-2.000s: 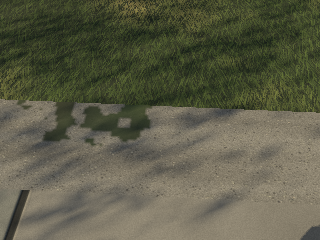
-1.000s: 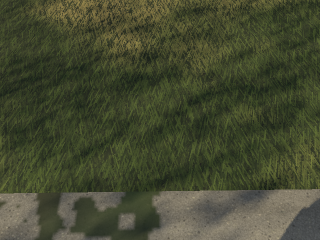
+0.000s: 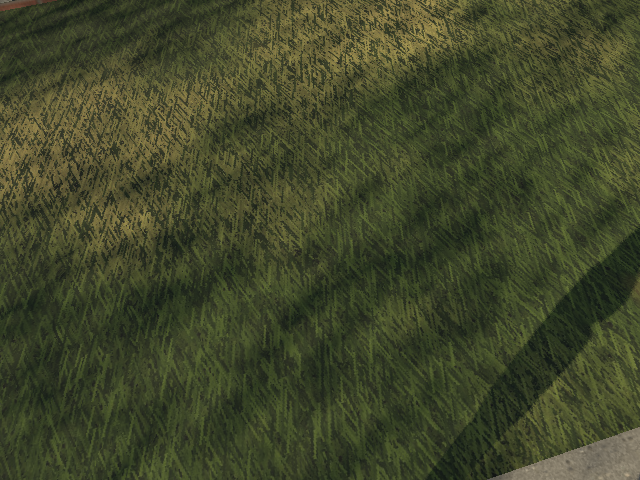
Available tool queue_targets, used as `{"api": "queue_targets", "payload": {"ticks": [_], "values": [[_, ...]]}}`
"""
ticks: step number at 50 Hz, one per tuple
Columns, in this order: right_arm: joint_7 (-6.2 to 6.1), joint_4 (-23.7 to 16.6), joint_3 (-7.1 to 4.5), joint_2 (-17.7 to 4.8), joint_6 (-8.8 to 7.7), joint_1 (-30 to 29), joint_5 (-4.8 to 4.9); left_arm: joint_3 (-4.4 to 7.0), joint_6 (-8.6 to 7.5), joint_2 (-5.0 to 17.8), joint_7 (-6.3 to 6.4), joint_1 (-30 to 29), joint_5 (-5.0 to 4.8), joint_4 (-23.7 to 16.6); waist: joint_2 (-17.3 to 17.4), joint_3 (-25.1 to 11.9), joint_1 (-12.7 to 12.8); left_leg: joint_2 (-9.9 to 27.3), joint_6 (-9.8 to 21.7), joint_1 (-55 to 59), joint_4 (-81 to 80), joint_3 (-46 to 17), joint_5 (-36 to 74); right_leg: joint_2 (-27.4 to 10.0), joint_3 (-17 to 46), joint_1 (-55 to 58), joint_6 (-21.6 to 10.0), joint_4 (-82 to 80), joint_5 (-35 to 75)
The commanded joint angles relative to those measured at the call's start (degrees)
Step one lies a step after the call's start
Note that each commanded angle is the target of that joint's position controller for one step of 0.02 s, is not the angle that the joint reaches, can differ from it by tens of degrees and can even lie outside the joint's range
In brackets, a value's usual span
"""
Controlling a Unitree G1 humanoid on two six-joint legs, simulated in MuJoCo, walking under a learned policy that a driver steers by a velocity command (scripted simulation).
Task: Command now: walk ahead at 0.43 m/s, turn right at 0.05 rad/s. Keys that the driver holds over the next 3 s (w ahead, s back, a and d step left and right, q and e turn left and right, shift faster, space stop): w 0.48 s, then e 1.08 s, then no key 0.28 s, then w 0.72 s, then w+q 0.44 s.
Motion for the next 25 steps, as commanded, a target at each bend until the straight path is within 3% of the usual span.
{"api": "queue_targets", "payload": {"ticks": [1,3,5,6,7,8,9,10,11,12,13,14,17,20,22,25], "values": [[1.04,-6.99,0.32,-1.81,-1.27,-10.66,0.48,2.75,-0.91,10.74,0.11,0.48,-0.61,-2.18,-8.81,6.0,1.03,-1.6,0.76,0.81,-5.99,1.26,3.08,-13.2,7.18,-5.14,-9.35,-5.74,11.07],[1.34,-7.31,0.0,-3.15,-1.44,-10.15,0.67,3.09,-0.86,11.38,0.07,0.51,-0.86,-1.46,-9.08,6.28,-0.31,-1.59,2.46,2.57,-8.02,0.48,1.63,-14.95,7.51,-3.18,-8.61,-4.55,13.81],[1.12,-6.74,-0.69,-4.93,-1.53,-6.73,0.44,3.47,-0.55,12.35,0.16,-0.17,-0.85,-1.19,-9.34,3.97,-2.98,-3.14,4.51,8.21,-9.21,1.85,-1.54,-15.31,6.63,-0.82,-7.38,0.4,26.35],[0.62,-5.16,-1.6,-6.46,-1.4,-1.05,0.18,3.39,-0.34,12.2,0.27,-0.63,-0.77,-1.13,-8.61,0.0,-6.26,-4.75,6.05,16.44,-10.28,3.28,-1.9,-13.39,4.3,-1.18,-6.17,7.98,37.07],[-0.03,-2.76,-2.79,-9.02,-1.26,8.05,0.16,2.79,-0.23,10.82,0.48,-0.17,-0.17,-1.34,-7.36,-6.64,-10.29,-3.32,8.14,30.44,-9.16,1.92,-1.25,-10.66,1.91,-6.41,-4.36,19.7,38.63],[-0.42,-2.0,-3.83,-14.16,-1.14,15.3,-1.4,1.2,-0.71,5.86,0.41,4.38,0.27,-3.39,3.66,-17.07,-10.53,10.94,15.33,52.85,-9.51,-19.21,-9.35,-4.36,-1.18,-25.77,-0.56,41.69,21.6],[0.12,-0.76,-3.42,-13.6,-1.12,18.64,-0.73,0.28,-1.88,3.42,0.32,6.34,0.03,-3.05,15.29,-23.74,-10.17,17.59,19.49,58.66,-20.23,-41.37,-23.3,2.68,4.23,-35.96,0.57,54.44,-15.72],[-0.05,-0.61,-1.96,-9.14,-1.12,15.67,-0.23,1.88,-2.49,9.3,-0.19,0.55,-1.66,-3.73,10.55,-15.39,-10.69,16.33,16.9,53.16,-23.13,-38.27,-27.39,-0.73,6.63,-42.29,-0.06,60.04,-14.25],[-0.28,-1.02,-1.53,-8.07,-0.97,11.68,-0.13,2.14,-2.86,10.54,-0.41,-4.0,-2.17,-4.95,6.35,-7.95,-9.58,14.85,15.28,45.13,-23.86,-30.68,-22.99,-3.55,4.32,-43.84,-0.8,59.51,-9.01],[-0.36,-1.21,-1.27,-7.31,-0.84,8.66,-0.56,2.02,-3.05,9.82,-0.22,-6.12,-1.38,-5.19,2.45,-4.2,-8.06,12.88,14.79,37.98,-24.85,-25.25,-16.58,-5.75,3.02,-42.41,-0.91,57.06,-4.47],[-0.22,-1.47,-0.84,-5.84,-0.99,6.46,-1.22,2.22,-2.76,9.09,-0.17,-6.29,-0.72,-4.93,2.01,-1.89,-6.19,10.72,14.49,32.28,-26.45,-20.83,-10.6,-7.62,3.11,-39.77,-0.84,54.28,-1.18],[-0.19,-1.53,-0.61,-5.01,-1.28,4.95,-1.59,2.19,-2.23,8.1,-0.2,-4.93,-0.65,-4.42,3.09,-1.72,-4.48,9.47,14.56,28.51,-28.12,-18.15,-7.98,-8.63,3.4,-36.46,-0.63,52.49,0.73],[-0.24,-0.31,-0.79,-5.2,-2.38,4.35,-0.78,1.78,-0.84,5.79,-0.01,-5.23,-0.24,-4.2,2.5,0.23,-2.99,8.54,15.98,23.9,-32.31,-13.03,-3.91,-9.47,2.52,-35.71,0.83,46.91,3.66],[-0.85,1.21,-1.22,-6.75,-2.3,5.96,-0.49,1.47,-1.21,5.31,-0.15,-11.71,0.43,-6.36,0.58,2.7,-4.3,7.55,15.65,24.55,-34.02,-9.11,-0.19,-9.61,2.26,-38.95,2.11,35.72,13.15],[-1.23,1.94,-1.46,-7.62,-1.98,6.92,-0.16,0.91,-2.01,4.16,-0.67,-15.71,0.31,-7.21,0.25,3.06,-5.7,5.67,14.25,24.17,-33.88,-5.17,2.52,-8.17,0.77,-36.29,2.28,27.15,20.25],[-1.63,3.56,-1.61,-8.36,-1.8,9.38,0.05,0.87,-2.96,4.38,-1.77,-19.21,-0.17,-7.74,-0.09,3.19,-7.07,6.41,13.38,26.96,-31.4,-2.73,5.2,-7.32,0.95,-34.23,1.89,21.54,28.08]]}}
Next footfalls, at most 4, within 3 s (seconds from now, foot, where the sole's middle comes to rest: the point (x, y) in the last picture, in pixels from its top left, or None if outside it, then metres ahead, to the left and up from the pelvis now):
0.14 left None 0.24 0.15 -0.78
0.66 right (421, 461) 0.54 -0.10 -0.80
1.10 left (326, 415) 0.64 0.11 -0.81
1.56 right None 0.45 -0.10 -0.78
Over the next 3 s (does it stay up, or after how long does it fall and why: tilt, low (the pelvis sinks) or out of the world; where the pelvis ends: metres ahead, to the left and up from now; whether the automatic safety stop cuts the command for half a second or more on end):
stays up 0.83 -0.24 -0.04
